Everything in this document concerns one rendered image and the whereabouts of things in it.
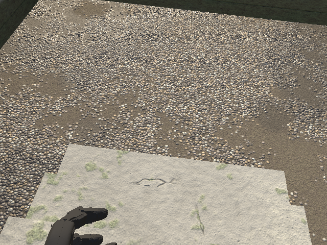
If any left robot hand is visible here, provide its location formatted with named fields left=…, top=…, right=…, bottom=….
left=44, top=206, right=117, bottom=245

